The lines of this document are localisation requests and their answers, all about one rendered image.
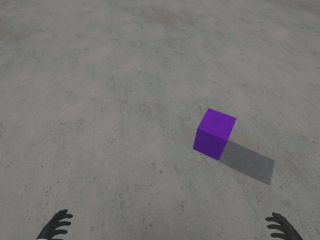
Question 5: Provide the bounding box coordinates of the left robot hand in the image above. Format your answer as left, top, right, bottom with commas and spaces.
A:
36, 209, 73, 240

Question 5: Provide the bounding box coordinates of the right robot hand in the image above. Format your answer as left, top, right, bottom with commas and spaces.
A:
265, 212, 303, 240

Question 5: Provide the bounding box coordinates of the carton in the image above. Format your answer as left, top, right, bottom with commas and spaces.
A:
193, 108, 237, 160

